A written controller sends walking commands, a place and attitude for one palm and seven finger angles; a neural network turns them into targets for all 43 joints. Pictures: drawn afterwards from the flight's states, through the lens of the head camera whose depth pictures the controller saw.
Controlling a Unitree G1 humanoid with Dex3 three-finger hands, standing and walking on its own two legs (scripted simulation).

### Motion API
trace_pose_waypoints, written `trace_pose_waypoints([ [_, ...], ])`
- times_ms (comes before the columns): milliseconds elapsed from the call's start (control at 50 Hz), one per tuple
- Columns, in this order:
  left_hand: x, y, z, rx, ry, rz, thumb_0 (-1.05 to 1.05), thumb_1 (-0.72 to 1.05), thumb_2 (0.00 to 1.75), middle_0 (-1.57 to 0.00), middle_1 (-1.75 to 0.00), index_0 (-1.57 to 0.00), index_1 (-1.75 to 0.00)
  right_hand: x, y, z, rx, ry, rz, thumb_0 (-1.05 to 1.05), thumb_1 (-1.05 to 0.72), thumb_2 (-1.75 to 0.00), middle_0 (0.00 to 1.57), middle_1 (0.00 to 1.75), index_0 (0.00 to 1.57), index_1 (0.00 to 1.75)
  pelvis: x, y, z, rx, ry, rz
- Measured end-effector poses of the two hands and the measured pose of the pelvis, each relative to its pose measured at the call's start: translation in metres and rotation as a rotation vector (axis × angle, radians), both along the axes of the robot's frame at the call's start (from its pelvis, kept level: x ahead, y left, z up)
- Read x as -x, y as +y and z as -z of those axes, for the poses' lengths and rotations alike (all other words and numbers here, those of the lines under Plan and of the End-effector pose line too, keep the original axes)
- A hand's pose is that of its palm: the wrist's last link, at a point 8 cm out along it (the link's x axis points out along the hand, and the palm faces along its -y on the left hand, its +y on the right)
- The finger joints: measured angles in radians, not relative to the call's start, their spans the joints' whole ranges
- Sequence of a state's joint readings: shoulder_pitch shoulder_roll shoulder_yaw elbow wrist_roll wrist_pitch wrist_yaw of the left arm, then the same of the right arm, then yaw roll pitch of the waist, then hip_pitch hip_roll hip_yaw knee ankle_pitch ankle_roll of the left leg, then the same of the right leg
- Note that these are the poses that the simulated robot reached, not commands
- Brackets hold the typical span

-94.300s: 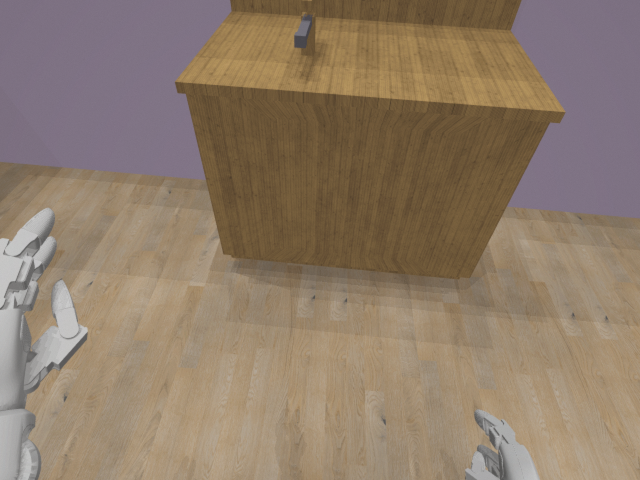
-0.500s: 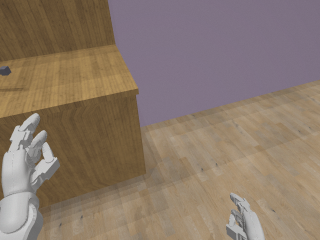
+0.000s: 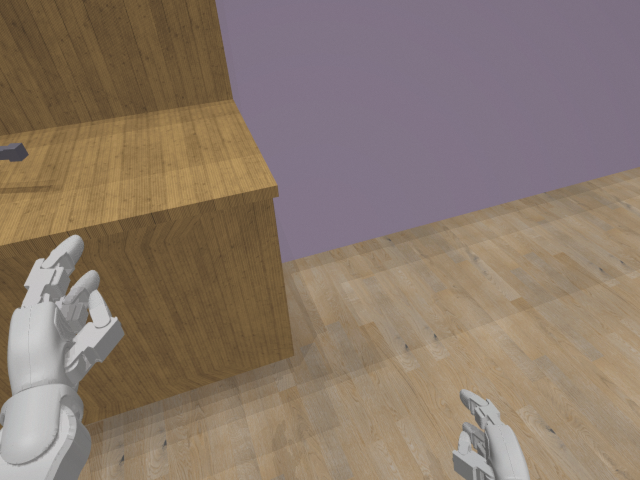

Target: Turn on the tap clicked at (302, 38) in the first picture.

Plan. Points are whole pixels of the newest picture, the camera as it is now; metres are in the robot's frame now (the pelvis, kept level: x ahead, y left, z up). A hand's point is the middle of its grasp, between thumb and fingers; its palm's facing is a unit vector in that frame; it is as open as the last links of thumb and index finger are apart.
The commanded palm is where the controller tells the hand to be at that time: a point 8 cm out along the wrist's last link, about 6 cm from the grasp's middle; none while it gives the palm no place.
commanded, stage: turn the palm inward beside the body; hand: left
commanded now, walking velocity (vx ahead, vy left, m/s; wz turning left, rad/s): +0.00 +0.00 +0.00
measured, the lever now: (16, 152) +0.61 +0.76 +0.11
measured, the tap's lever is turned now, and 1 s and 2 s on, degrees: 73 73 73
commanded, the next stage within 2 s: reach beside the lever's end, fingers flat in 0.30 s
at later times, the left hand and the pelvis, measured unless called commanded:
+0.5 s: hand (136, 334) +0.19 +0.22 +0.17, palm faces +0.54 -0.84 -0.10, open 7.4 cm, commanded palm +0.13 +0.26 +0.18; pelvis -0.01 -0.03 +0.00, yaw +0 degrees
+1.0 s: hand (124, 324) +0.21 +0.25 +0.15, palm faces +0.56 -0.82 -0.09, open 7.4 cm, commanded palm +0.16 +0.28 +0.16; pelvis +0.00 -0.02 +0.00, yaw +0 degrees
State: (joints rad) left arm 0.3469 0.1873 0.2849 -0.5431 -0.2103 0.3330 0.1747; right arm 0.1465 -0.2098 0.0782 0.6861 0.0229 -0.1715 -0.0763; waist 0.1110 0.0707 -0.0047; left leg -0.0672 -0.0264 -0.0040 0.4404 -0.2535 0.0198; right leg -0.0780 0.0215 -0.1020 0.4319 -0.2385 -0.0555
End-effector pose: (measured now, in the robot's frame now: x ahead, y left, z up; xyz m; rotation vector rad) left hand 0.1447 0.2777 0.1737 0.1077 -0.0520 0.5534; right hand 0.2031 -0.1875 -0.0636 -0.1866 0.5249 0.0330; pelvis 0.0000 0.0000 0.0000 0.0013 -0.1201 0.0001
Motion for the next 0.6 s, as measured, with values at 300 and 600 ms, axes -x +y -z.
trace_pose_waypoints([
  [300, 0.006, -0.019, -0.001, -0.007, -0.003, -0.001, 0.02, 0.90, 0.90, -0.20, -0.30, -0.20, -0.30, 0.007, -0.022, 0.002, -0.009, -0.008, 0.022, 0.01, -0.90, -0.90, 0.20, 0.30, 0.20, 0.30, 0.004, -0.016, 0.000, -0.003, -0.008, 0.002],
  [600, -0.001, -0.016, 0.007, 0.000, 0.025, -0.036, 0.02, 0.90, 0.90, -0.20, -0.30, -0.20, -0.30, 0.009, -0.035, 0.007, -0.005, 0.014, 0.046, 0.01, -0.90, -0.90, 0.20, 0.30, 0.20, 0.30, 0.003, -0.027, 0.000, -0.001, 0.000, 0.002],
])
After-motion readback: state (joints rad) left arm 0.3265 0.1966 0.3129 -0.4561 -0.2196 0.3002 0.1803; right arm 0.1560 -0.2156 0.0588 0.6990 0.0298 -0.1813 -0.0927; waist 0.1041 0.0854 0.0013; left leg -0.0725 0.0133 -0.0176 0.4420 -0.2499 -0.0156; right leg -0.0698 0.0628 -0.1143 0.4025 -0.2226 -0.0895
